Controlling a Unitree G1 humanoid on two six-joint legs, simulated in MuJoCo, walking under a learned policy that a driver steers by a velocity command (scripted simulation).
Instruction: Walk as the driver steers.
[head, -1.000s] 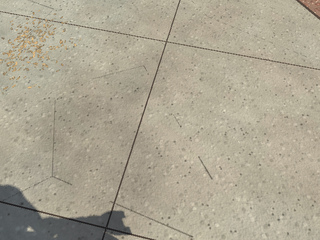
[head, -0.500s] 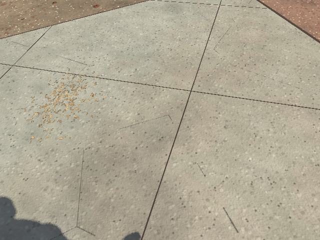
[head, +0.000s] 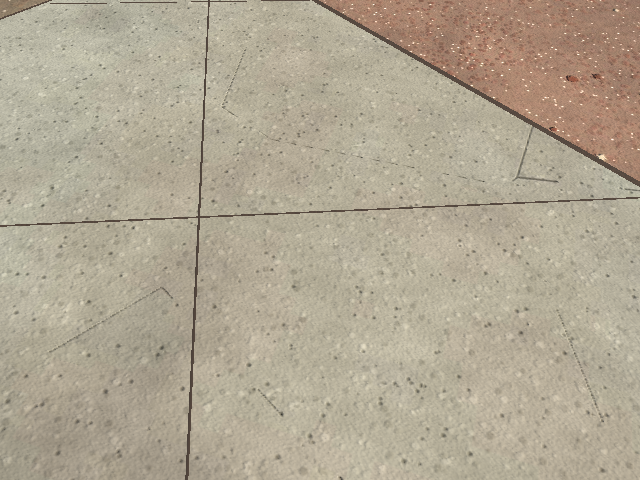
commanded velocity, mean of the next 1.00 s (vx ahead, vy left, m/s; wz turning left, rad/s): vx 0.50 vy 0.00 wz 0.10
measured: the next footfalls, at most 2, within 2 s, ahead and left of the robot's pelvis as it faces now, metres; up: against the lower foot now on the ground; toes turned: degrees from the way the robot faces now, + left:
right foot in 0.22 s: +0.27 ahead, -0.09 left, +0.00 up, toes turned -11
left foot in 0.76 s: +0.58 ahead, +0.05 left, +0.00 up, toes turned +7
